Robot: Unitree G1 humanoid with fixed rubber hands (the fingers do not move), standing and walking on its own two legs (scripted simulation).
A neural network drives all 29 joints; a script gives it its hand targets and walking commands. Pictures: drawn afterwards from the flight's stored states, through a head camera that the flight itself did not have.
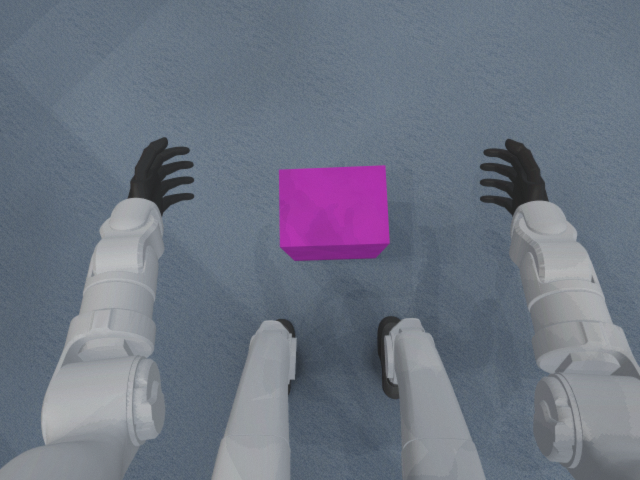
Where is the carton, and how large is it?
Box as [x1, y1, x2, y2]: [279, 165, 389, 260]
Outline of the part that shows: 384,165 279,170 280,247 294,260 375,257 389,243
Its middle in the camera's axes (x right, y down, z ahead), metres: +0.03 -0.05 +0.93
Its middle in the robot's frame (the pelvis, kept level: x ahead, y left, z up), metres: +0.48 +0.02 -0.54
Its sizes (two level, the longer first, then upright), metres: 0.221 0.163 0.283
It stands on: the floor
